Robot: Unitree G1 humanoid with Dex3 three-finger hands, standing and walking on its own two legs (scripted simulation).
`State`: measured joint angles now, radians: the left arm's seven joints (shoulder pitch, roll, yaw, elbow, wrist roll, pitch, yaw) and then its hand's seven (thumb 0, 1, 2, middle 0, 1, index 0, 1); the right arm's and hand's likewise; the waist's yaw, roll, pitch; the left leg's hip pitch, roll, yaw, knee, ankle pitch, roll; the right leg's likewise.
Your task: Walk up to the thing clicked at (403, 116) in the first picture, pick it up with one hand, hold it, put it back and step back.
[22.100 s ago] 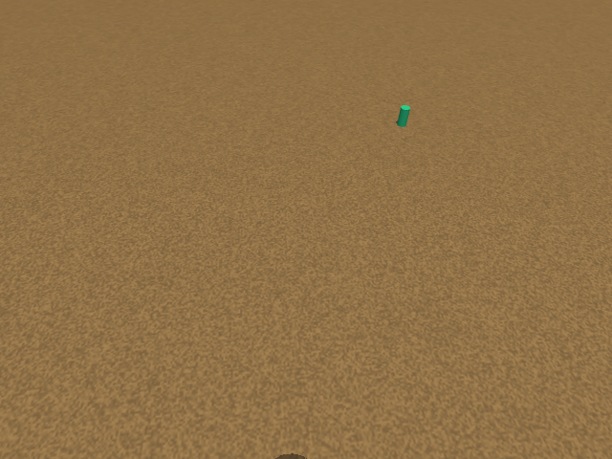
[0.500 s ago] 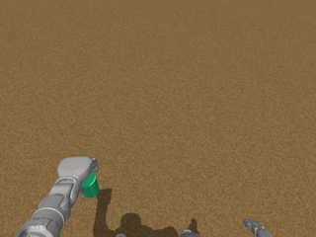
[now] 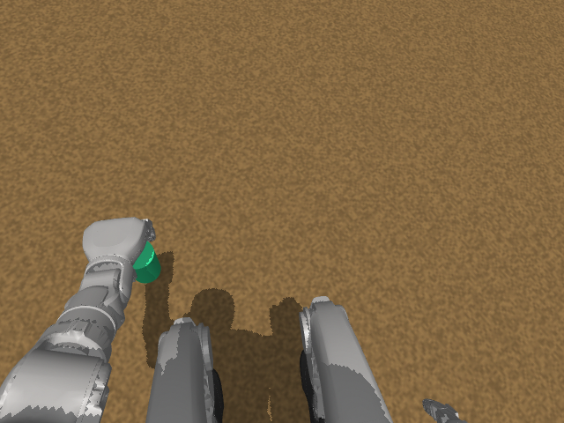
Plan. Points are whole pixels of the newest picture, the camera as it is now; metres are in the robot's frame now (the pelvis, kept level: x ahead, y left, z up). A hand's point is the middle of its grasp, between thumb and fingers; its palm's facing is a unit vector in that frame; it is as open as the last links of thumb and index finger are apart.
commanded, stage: crouch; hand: left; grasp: from above
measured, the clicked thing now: (142, 262) +0.41 +0.19 -0.23
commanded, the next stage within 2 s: lower in 0.94 s
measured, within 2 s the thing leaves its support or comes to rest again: rests again in 1.56 s
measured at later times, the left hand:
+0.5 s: hand (148, 267) +0.41 +0.19 -0.28, palm faces -0.47 -0.02 -0.88, open 8.1 cm
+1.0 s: hand (156, 272) +0.41 +0.19 -0.33, palm faces -0.46 -0.01 -0.89, open 8.0 cm
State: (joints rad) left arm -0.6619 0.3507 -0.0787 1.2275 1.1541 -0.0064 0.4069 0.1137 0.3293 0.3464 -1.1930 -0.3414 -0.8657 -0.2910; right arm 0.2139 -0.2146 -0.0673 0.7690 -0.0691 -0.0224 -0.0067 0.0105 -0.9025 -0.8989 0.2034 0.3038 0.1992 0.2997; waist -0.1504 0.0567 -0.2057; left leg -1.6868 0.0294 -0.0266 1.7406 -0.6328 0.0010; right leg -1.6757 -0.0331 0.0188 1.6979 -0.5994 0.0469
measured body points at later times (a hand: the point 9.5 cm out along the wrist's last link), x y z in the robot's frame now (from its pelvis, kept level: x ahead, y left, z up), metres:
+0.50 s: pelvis +0.00 -0.01 -0.10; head +0.22 +0.01 +0.29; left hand +0.43 +0.19 -0.23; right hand +0.08 -0.29 -0.23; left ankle +0.07 +0.12 -0.50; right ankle +0.08 -0.15 -0.50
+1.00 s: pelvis -0.02 -0.01 -0.15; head +0.20 +0.02 +0.24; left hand +0.43 +0.19 -0.28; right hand +0.03 -0.29 -0.28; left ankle +0.06 +0.12 -0.50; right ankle +0.08 -0.15 -0.50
